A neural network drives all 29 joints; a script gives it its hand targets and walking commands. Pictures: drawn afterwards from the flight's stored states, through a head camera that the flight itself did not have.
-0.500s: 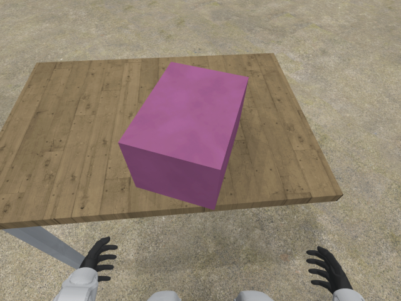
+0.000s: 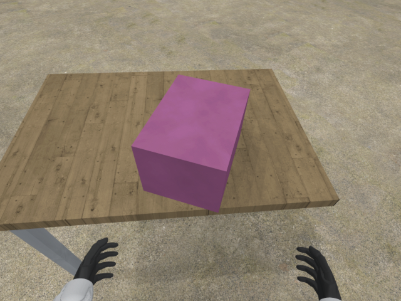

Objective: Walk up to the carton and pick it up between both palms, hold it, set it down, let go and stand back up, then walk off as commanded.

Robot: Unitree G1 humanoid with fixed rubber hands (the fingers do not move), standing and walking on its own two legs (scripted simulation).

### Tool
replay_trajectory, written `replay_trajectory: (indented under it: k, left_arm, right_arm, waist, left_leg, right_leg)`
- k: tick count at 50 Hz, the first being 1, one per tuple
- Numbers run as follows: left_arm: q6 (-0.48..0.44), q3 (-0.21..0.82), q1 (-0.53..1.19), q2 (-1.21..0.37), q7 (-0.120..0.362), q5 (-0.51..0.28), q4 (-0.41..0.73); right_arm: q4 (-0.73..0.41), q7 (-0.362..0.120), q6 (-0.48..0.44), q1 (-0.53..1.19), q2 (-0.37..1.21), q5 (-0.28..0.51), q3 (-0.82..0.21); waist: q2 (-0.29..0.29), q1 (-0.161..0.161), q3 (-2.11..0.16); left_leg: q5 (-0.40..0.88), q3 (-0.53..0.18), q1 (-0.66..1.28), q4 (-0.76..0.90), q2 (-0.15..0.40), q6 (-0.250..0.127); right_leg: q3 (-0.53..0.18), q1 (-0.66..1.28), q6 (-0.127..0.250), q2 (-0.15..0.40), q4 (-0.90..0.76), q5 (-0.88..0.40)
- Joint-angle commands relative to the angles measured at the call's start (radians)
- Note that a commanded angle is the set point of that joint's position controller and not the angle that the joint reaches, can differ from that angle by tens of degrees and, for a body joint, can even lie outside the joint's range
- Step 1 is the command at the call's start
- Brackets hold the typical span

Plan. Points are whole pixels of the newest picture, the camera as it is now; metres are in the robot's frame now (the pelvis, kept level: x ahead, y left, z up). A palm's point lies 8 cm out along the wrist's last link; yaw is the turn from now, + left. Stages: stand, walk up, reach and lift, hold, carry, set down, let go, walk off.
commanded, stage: reach and lift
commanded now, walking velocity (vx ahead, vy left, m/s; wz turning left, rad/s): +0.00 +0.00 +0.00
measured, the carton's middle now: (197, 139) +0.48 +0.02 +0.00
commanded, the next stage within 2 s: none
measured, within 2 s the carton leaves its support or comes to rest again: neither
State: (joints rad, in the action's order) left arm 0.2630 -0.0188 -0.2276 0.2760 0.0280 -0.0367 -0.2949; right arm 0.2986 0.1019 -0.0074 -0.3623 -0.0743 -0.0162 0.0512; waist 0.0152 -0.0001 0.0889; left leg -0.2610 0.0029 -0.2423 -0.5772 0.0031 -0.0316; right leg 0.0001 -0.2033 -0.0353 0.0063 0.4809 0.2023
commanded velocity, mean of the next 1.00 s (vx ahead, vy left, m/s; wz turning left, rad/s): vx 0.00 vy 0.00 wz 0.00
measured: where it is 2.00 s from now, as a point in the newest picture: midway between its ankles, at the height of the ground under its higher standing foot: outside the picture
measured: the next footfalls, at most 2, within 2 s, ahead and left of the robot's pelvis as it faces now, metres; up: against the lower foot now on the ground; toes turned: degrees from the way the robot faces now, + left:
none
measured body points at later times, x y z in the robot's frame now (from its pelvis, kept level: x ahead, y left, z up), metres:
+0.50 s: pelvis +0.00 -0.01 +0.00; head -0.01 +0.01 +0.45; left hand +0.21 +0.25 -0.01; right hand +0.19 -0.18 +0.01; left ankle +0.04 +0.10 -0.73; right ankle +0.04 -0.15 -0.73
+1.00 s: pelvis +0.02 +0.00 +0.00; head +0.03 +0.02 +0.45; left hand +0.26 +0.25 +0.03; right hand +0.21 -0.16 +0.04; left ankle +0.04 +0.10 -0.73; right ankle +0.04 -0.15 -0.73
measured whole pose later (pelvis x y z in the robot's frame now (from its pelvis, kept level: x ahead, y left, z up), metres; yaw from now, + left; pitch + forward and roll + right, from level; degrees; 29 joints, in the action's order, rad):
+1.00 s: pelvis +0.02 +0.00 +0.00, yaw +0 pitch -3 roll -2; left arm 0.11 -0.02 -0.22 0.48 0.16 -0.31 -0.04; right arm -0.26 0.37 0.23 -0.44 0.07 0.03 -0.13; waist 0.01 0.00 0.05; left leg -0.29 0.00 -0.23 -0.56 0.00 -0.03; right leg 0.00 -0.18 -0.03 0.01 0.45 0.22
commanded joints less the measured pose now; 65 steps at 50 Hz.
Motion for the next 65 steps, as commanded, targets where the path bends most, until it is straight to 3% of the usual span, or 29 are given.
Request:
replay_trajectory:
  k: [1,5,14,31,38,47,57,65]
  left_arm:
    - [-0.069,-0.096,0.036,0.250,0.039,-0.061,0.287]
    - [-0.081,-0.110,0.048,0.280,0.066,-0.095,0.319]
    - [-0.106,-0.133,0.085,0.363,0.115,-0.160,0.348]
    - [-0.189,-0.134,0.159,0.486,0.150,-0.300,0.435]
    - [-0.220,-0.132,0.157,0.489,0.150,-0.317,0.484]
    - [-0.191,-0.129,0.224,0.484,0.142,-0.327,0.516]
    - [-0.141,-0.131,0.282,0.459,0.137,-0.320,0.534]
    - [-0.103,-0.144,0.359,0.451,0.140,-0.297,0.526]
  right_arm:
    - [-0.314,0.069,0.032,-0.024,-0.076,0.054,0.001]
    - [-0.397,0.101,0.088,-0.019,-0.030,0.079,-0.040]
    - [-0.552,0.180,0.191,-0.016,0.035,0.099,-0.096]
    - [-0.747,0.283,0.207,-0.040,0.153,0.127,-0.185]
    - [-0.813,0.299,0.179,-0.065,0.159,0.142,-0.204]
    - [-0.818,0.294,0.189,0.000,0.117,0.164,-0.194]
    - [-0.815,0.281,0.179,0.083,0.062,0.190,-0.156]
    - [-0.733,0.269,0.178,0.160,0.011,0.216,-0.117]
  waist:
    - [-0.129,0.007,-0.125]
    - [-0.142,0.033,-0.108]
    - [-0.166,0.057,-0.070]
    - [-0.149,0.083,-0.081]
    - [-0.163,0.081,-0.091]
    - [-0.180,0.068,-0.113]
    - [-0.170,0.037,-0.171]
    - [-0.175,0.006,-0.223]
  left_leg:
    - [-0.176,0.118,-0.302,0.385,0.089,-0.044]
    - [-0.191,0.115,-0.323,0.383,0.094,-0.056]
    - [-0.218,0.094,-0.297,0.350,0.095,-0.053]
    - [-0.146,0.043,-0.083,0.244,0.071,0.002]
    - [-0.128,0.021,-0.078,0.238,0.076,0.006]
    - [-0.087,0.012,-0.071,0.246,0.076,0.016]
    - [0.118,0.014,0.008,0.224,0.062,0.040]
    - [0.332,0.006,0.098,0.198,0.056,0.064]
  right_leg:
    - [0.000,0.602,0.001,-0.075,0.000,-0.124]
    - [-0.017,0.613,0.003,-0.064,-0.005,-0.076]
    - [-0.040,0.535,0.013,-0.034,-0.033,0.022]
    - [-0.057,0.245,0.060,0.043,-0.117,0.148]
    - [-0.049,0.240,0.069,0.044,-0.110,0.085]
    - [-0.045,0.248,0.073,0.045,-0.101,0.011]
    - [-0.036,0.262,0.067,0.034,-0.100,-0.182]
    - [-0.032,0.274,0.057,0.020,-0.104,-0.320]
